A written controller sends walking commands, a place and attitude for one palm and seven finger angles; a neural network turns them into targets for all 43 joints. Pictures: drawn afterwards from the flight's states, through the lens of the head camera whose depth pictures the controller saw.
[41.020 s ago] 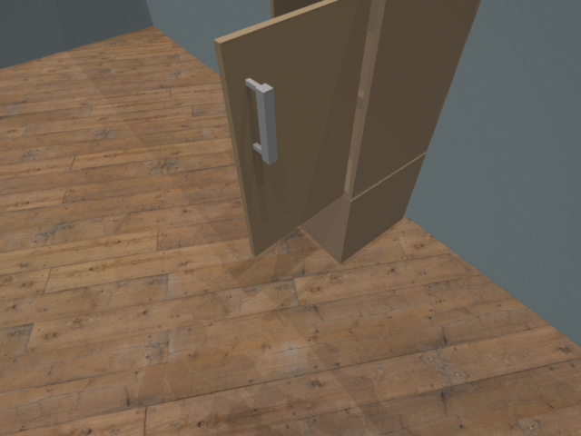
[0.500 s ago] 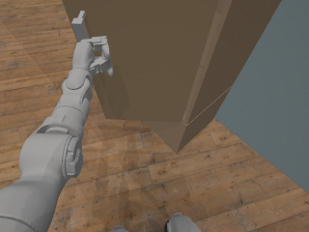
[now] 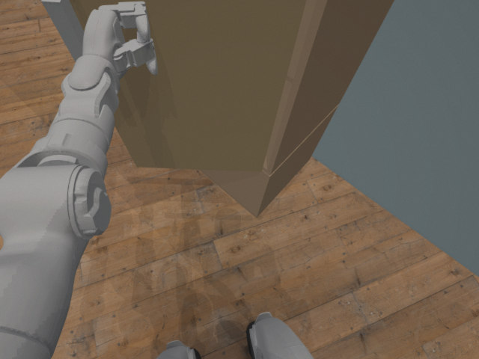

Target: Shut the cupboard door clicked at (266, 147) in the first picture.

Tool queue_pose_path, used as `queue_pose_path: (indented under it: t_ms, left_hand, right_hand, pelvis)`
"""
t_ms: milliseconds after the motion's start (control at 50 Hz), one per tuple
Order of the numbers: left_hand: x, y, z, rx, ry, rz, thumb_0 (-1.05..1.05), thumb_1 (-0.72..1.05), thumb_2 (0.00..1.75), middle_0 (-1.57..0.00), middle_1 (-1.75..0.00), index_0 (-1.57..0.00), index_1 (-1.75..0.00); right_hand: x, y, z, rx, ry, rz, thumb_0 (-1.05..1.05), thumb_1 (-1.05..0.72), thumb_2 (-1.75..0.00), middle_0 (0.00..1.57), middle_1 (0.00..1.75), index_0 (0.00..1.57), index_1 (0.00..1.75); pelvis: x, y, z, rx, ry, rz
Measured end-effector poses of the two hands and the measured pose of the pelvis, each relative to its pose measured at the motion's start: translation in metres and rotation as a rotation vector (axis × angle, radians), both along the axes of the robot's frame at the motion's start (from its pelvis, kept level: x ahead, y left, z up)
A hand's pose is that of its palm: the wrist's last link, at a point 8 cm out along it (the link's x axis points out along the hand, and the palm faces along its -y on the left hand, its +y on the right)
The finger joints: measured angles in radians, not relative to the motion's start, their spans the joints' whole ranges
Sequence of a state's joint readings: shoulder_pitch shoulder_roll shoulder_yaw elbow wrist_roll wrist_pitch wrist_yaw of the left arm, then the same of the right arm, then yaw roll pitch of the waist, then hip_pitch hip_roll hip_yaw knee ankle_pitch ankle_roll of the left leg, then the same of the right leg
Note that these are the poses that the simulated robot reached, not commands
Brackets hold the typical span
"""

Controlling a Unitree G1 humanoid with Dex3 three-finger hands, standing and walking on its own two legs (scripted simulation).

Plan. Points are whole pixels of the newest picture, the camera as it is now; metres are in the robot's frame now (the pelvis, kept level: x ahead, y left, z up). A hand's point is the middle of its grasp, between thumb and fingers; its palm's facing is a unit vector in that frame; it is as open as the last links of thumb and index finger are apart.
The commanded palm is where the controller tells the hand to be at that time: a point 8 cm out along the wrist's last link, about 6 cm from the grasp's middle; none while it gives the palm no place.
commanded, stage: push the door shut along its arc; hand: left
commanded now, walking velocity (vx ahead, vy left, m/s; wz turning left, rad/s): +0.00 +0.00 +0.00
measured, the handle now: (84, 41) +0.60 +0.12 +0.14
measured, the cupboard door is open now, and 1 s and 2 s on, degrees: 41 25 25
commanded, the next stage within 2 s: pull the fist back off the door in 0.52 s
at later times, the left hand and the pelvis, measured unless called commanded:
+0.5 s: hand (157, 35) +0.58 +0.01 +0.15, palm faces -0.35 -0.94 -0.01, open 3.2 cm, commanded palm +0.62 +0.04 +0.14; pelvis +0.00 +0.00 -0.01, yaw +1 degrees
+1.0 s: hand (174, 26) +0.62 -0.02 +0.13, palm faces +0.09 -0.99 -0.07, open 3.2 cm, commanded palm +0.58 +0.03 +0.14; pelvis +0.01 +0.00 -0.02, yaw -1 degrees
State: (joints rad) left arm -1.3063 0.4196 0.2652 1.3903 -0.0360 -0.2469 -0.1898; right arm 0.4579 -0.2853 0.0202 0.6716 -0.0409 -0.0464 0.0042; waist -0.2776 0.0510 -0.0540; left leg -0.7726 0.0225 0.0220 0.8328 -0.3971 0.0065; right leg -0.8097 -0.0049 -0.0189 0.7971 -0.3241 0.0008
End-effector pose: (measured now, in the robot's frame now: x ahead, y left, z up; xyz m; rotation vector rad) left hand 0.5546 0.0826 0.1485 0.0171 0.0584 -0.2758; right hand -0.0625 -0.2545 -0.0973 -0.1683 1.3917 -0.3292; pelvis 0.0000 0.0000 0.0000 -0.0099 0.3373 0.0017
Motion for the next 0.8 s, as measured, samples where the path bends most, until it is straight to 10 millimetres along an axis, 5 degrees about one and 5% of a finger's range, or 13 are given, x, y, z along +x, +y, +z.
queue_pose_path:
  t_ms: [640, 800]
  left_hand:
    - [0.036, -0.022, 0.0, 0.018, 0.012, -0.094, 0.01, 1.02, 1.02, -1.3, -1.5, -1.3, -1.5]
    - [0.038, -0.042, -0.004, -0.058, 0.037, 0.375, 0.0, 0.9, 0.96, -1.3, -1.5, -1.3, -1.5]
  right_hand:
    - [-0.038, 0.004, -0.001, -0.04, 0.163, -0.027, 0.01, -0.9, -0.9, 0.2, 0.3, 0.2, 0.3]
    - [-0.033, 0.021, -0.009, 0.063, 0.14, 0.051, 0.01, -0.9, -0.9, 0.2, 0.3, 0.2, 0.3]
  pelvis:
    - [-0.005, -0.001, -0.019, -0.02, 0.098, 0.029]
    - [-0.001, -0.001, -0.026, -0.031, 0.16, 0.023]
